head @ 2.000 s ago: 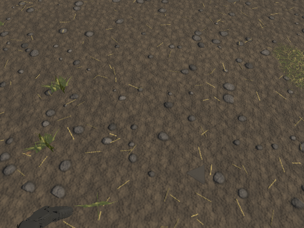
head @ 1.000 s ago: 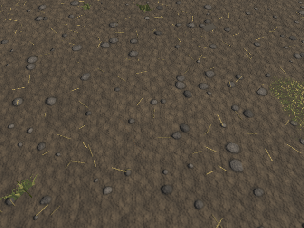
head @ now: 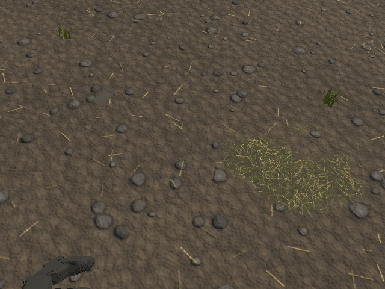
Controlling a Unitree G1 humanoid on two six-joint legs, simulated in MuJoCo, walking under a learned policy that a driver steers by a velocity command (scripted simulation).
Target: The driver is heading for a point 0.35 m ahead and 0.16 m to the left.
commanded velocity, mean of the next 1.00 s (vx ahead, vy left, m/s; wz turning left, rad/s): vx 0.29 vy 0.00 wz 0.23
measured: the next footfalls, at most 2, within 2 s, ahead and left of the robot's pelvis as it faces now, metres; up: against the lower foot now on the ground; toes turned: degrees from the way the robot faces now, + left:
right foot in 0.06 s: +0.20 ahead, -0.14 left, +0.00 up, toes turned +2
left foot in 0.54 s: +0.42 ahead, +0.17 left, +0.00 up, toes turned +17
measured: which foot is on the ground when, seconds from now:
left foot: down 0.00-0.08, up 0.10-0.52, down 0.54-1.00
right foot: up 0.00-0.04, down 0.06-0.54, up 0.56-0.90, down 0.92-1.00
